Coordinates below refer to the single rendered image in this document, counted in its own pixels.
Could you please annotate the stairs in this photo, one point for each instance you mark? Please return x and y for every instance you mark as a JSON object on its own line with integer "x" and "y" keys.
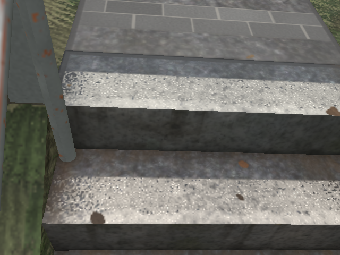
{"x": 194, "y": 182}

